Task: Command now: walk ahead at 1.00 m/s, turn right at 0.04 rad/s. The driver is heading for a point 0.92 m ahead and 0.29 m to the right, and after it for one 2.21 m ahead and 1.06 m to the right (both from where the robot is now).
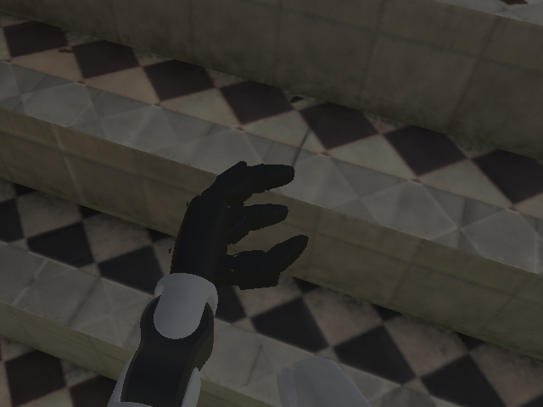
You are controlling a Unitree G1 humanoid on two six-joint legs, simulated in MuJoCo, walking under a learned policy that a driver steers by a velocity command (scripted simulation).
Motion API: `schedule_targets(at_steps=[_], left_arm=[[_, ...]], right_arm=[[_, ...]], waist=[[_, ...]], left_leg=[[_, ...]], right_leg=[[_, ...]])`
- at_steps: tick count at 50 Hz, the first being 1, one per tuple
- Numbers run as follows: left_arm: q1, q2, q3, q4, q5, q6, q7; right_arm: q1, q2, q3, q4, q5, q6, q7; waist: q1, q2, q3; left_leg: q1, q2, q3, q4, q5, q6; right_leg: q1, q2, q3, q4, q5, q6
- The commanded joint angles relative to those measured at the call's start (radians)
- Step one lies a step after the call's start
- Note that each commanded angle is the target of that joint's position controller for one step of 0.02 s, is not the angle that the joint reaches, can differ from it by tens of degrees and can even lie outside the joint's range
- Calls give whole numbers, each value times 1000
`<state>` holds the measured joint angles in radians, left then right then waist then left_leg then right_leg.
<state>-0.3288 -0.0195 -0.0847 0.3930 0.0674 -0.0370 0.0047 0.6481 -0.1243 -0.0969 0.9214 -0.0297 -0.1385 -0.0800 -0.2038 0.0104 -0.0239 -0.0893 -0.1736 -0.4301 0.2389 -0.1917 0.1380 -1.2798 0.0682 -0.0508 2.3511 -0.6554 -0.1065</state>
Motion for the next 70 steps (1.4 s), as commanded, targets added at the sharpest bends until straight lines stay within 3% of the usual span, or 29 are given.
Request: schedule_targets(at_steps=[1,4,6,7,8,9,10,12,17,20,22,24,26,28,30,44,46,48,49,50,51,52,54,57,58,62,64,67,70], left_arm=[[-268,2,-9,-194,-33,-5,3],[151,156,77,-27,-76,27,32],[367,254,135,86,-84,20,37],[508,341,171,163,-110,32,31],[500,319,179,259,-122,47,33],[458,213,160,279,-89,67,33],[246,228,156,259,-46,51,55],[205,141,132,286,-30,12,76],[240,308,148,330,-43,-41,66],[317,372,183,317,-50,-16,80],[280,386,203,293,-11,3,74],[242,195,165,224,8,-53,10],[399,151,142,135,-39,-64,27],[335,187,128,82,11,-40,8],[290,236,137,88,-23,-18,-30],[55,253,169,-9,-48,73,33],[-28,207,125,-77,-41,84,20],[250,180,90,13,-133,82,22],[436,224,128,132,-118,66,20],[530,221,127,147,-111,46,23],[624,237,137,134,-117,29,51],[616,371,179,176,-81,32,65],[560,425,206,201,1,-8,39],[610,310,172,385,20,-48,9],[800,209,146,452,24,-68,4],[954,213,148,532,46,-125,56],[859,202,133,504,33,-146,66],[883,257,129,542,40,-184,35],[884,209,114,571,5,-166,16]], right_arm=[[-11,-73,-7,-20,16,13,8],[-141,-252,-39,-94,65,-22,27],[-60,-311,-64,-80,105,-35,62],[-167,-361,-85,-96,109,-45,84],[-355,-252,-57,-158,45,-52,91],[-622,-52,24,-284,-43,-63,94],[-571,59,65,-397,-43,-25,90],[-595,34,113,-490,-83,32,81],[-437,-60,116,-418,8,76,79],[-510,-67,132,-392,77,72,99],[-244,-68,102,-320,114,72,94],[-124,-151,61,-240,33,24,80],[-444,-249,31,-355,-66,5,40],[-491,-181,43,-276,-12,-16,20],[-382,-162,46,-172,-22,-46,33],[-165,-196,12,20,-38,-60,63],[-119,-178,19,50,-30,-39,50],[-195,-260,35,0,66,-4,46],[-162,-259,45,3,95,17,37],[-204,-332,23,-10,112,23,46],[-367,-394,-12,-85,107,8,83],[-436,-293,4,-164,107,-4,114],[-660,-42,46,-318,39,-33,114],[-619,42,75,-384,-4,-32,99],[-751,-11,72,-398,-37,-39,93],[-836,16,94,-444,14,23,114],[-871,-18,99,-474,-1,65,121],[-939,-24,94,-530,-8,131,67],[-1096,-61,126,-609,11,148,48]], waist=[[113,-2,37],[243,251,-215],[267,93,-537],[368,-160,-629],[371,-480,-592],[373,-254,-360],[171,-152,-207],[84,54,39],[2,79,22],[96,9,-28],[-38,-60,-129],[-50,154,-158],[205,142,-334],[255,1,-110],[201,-51,22],[191,113,148],[177,144,195],[251,196,31],[318,133,-152],[363,169,-265],[447,265,-342],[379,14,-315],[349,-23,-264],[230,-36,-43],[341,-9,-31],[317,-37,-61],[234,14,-6],[214,-175,23],[145,-14,123]], left_leg=[[2,309,68,-156,638,66],[-234,329,165,52,2232,32],[-313,219,147,514,2045,-109],[-345,89,189,968,1381,-153],[-580,-70,181,1542,120,-185],[-805,-32,190,1897,55,-141],[-1005,32,104,1956,9,-108],[-981,160,137,1882,-43,-111],[-675,257,431,1427,218,-187],[-214,211,658,752,-30,-116],[180,185,645,471,23,-66],[298,285,386,421,-166,-109],[162,757,-454,-40,-681,-31],[-131,664,-115,-37,-588,-5],[-202,580,140,3,-477,-11],[171,562,769,-118,244,-55],[140,505,793,-275,332,-39],[-73,469,798,-205,1126,95],[9,490,730,79,1801,124],[-12,471,693,323,1802,89],[-169,378,631,548,1412,6],[-457,221,587,913,783,-17],[-750,50,202,1744,287,-46],[-999,113,242,2024,187,-5],[-1044,85,295,1911,64,-26],[-1291,50,262,1872,-229,-13],[-1100,55,345,1660,-213,-28],[-1322,10,416,2167,-363,-17],[-1008,19,605,1551,-435,42]], right_leg=[[122,-89,-50,-498,59,-51],[998,58,-223,-811,85,-14],[1386,62,-4,-1135,11,-97],[1443,20,95,-1280,109,-163],[1408,-97,360,-1400,212,-254],[1134,-61,359,-1339,149,-278],[947,-204,648,-1649,-156,-288],[482,-250,827,-1896,-261,-214],[262,-115,370,-1868,16,-191],[222,-71,199,-1916,59,-173],[229,-27,236,-1752,17,-155],[187,66,155,-914,250,-63],[22,-33,178,-192,504,40],[70,-110,124,-78,562,61],[69,-121,181,-247,509,24],[-117,-117,62,-213,238,-72],[-30,-164,-26,-572,194,-99],[665,-60,-196,-1022,-15,-85],[890,90,-287,-1004,50,-88],[1103,75,-208,-1226,205,-85],[1254,-49,103,-1413,384,-98],[1274,-127,417,-1690,58,-127],[1177,-342,664,-1753,405,-114],[1068,-331,384,-1720,404,-71],[1288,-224,285,-1674,642,6],[1616,-337,248,-1808,1082,-9],[1341,-313,97,-2008,1024,39],[1401,-373,27,-2137,1274,-38],[1142,-236,-230,-2256,1675,70]])
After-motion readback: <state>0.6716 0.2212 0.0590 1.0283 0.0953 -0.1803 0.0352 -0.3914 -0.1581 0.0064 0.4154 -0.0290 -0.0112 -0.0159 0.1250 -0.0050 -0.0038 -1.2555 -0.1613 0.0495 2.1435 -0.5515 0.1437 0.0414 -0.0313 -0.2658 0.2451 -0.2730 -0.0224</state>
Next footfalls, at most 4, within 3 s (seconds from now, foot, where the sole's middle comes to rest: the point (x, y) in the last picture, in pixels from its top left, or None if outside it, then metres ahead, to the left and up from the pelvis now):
0.18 right None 0.17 -0.12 -0.57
0.48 left None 0.27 0.15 -0.57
0.96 right None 0.27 -0.23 -0.35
1.48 left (377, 181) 0.56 -0.25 -0.13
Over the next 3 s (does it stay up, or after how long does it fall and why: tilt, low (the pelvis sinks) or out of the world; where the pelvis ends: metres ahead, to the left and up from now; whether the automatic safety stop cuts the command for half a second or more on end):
falls after 2.74 s (tilt)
